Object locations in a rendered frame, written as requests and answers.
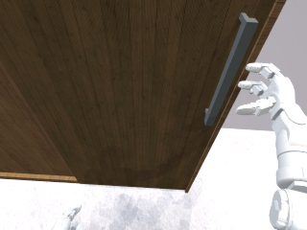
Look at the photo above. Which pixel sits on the robot left hand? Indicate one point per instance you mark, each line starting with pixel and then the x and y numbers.
pixel 64 223

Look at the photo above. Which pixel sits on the wardrobe door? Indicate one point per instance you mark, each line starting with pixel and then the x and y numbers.
pixel 121 86
pixel 25 146

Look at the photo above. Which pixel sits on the handle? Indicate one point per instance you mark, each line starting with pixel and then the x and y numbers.
pixel 238 50

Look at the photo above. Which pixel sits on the right robot forearm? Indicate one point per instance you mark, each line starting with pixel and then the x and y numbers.
pixel 289 124

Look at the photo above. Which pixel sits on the robot right upper arm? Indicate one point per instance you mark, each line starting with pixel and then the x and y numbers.
pixel 288 210

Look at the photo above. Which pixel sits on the robot right hand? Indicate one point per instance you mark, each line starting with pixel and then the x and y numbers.
pixel 280 90

